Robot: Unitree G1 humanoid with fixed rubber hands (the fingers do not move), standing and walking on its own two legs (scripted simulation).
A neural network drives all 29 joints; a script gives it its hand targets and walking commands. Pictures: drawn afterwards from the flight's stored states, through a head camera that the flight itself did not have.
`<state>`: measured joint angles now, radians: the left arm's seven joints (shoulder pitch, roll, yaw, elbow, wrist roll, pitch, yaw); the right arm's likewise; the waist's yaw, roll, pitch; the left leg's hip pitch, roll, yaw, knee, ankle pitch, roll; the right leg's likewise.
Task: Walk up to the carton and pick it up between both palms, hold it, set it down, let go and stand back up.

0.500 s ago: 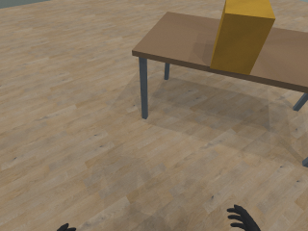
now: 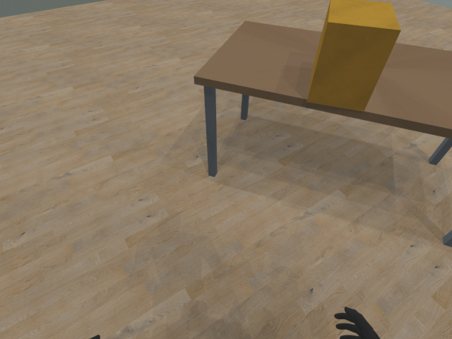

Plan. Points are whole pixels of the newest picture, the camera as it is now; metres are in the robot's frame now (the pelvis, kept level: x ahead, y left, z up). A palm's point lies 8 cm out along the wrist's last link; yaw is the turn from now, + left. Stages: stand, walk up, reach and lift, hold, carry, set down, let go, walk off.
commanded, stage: stand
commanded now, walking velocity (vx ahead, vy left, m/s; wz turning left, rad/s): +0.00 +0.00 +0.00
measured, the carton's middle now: (347, 54) +1.03 -0.46 +0.04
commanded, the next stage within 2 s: walk up in 1.74 s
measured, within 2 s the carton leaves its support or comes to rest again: neither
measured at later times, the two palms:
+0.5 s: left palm out of the picture +0.08 +0.26 -0.11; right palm out of the picture +0.11 -0.25 -0.10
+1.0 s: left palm out of the picture +0.07 +0.27 -0.11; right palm out of the picture +0.10 -0.25 -0.10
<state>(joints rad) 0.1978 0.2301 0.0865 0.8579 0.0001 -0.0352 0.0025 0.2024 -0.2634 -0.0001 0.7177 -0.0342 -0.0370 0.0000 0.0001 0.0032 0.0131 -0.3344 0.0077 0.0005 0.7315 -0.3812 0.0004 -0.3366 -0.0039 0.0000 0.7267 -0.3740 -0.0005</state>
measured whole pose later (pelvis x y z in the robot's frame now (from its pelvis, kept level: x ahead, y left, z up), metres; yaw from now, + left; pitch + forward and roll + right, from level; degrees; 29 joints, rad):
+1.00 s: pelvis -0.01 +0.01 +0.01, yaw +0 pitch -2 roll -1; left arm 0.20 0.23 0.09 0.96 0.00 -0.03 0.00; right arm 0.20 -0.26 0.00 0.82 -0.03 -0.04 0.00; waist 0.00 0.01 0.01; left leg -0.30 0.01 0.00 0.68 -0.34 0.00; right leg -0.29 0.00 0.00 0.66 -0.32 0.01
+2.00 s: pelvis -0.01 +0.00 +0.02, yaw -1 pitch -3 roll +0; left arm 0.20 0.25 0.09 0.99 0.00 0.00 -0.03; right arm 0.20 -0.27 0.00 0.88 -0.03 -0.06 0.00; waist 0.00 0.01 0.02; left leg -0.22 0.01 0.01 0.55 -0.29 0.01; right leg -0.27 0.00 0.00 0.65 -0.36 -0.02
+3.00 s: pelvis +0.21 -0.17 +0.01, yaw -15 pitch -3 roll +1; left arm 0.24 0.35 0.10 0.86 0.00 -0.04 -0.05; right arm 0.24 -0.40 0.00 0.88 -0.03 -0.09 0.00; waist 0.00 -0.01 0.06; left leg -0.20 0.07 0.11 0.64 -0.38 -0.01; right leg -0.44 -0.02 0.00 0.86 -0.40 -0.02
